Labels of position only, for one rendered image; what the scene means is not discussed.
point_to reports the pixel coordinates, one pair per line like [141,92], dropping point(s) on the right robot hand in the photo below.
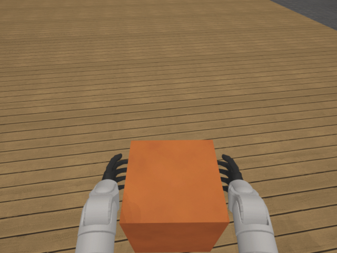
[232,173]

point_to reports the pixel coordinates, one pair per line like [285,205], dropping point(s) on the carton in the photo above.
[173,198]

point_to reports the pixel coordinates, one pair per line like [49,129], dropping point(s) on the right robot forearm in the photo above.
[252,222]

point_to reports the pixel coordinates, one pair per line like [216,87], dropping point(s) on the left robot forearm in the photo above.
[97,229]

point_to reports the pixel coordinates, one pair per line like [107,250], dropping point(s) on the left robot hand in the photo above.
[112,171]

